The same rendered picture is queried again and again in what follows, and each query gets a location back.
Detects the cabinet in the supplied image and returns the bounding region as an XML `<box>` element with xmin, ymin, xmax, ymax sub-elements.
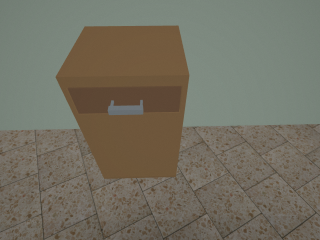
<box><xmin>55</xmin><ymin>25</ymin><xmax>190</xmax><ymax>179</ymax></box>

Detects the handle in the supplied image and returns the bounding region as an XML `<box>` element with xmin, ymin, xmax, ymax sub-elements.
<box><xmin>107</xmin><ymin>100</ymin><xmax>144</xmax><ymax>115</ymax></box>

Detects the drawer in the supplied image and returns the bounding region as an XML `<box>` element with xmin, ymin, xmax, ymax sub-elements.
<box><xmin>67</xmin><ymin>86</ymin><xmax>182</xmax><ymax>114</ymax></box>

